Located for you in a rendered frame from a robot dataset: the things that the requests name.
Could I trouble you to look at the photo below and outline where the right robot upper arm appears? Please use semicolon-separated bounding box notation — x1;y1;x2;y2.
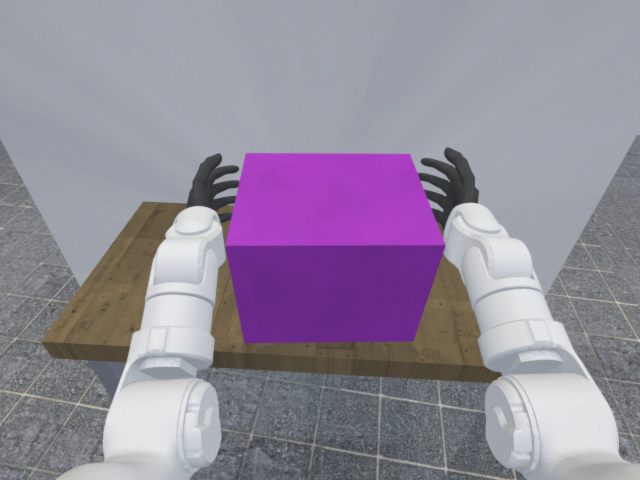
485;373;640;480

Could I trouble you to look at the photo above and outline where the left robot forearm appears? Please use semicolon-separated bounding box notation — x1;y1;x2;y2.
103;206;226;458

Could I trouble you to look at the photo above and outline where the left robot hand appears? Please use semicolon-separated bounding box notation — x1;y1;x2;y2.
186;153;240;223

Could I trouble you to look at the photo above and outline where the table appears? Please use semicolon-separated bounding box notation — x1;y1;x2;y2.
41;202;502;400

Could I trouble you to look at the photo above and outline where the right robot forearm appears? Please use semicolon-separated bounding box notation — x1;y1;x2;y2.
443;203;619;451

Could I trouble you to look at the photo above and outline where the left robot upper arm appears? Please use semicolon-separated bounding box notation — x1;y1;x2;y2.
55;378;222;480

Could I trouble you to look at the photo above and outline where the right robot hand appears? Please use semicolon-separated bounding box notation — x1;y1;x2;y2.
418;147;479;230

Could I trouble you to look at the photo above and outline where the carton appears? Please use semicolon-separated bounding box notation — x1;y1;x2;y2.
225;153;446;343

